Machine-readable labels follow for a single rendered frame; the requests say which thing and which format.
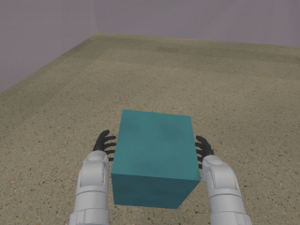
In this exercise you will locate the right robot hand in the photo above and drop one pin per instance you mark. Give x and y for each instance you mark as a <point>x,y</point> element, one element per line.
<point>206,149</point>

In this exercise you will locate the robot left forearm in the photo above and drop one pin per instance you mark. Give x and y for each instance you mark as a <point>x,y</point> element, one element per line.
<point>92,190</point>

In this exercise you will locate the robot right forearm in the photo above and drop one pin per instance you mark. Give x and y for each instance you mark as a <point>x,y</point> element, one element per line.
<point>224,193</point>

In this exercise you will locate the left robot hand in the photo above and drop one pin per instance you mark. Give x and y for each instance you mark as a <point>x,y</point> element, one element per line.
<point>100,146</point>

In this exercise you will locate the carton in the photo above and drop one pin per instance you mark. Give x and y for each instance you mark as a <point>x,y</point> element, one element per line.
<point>155,161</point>

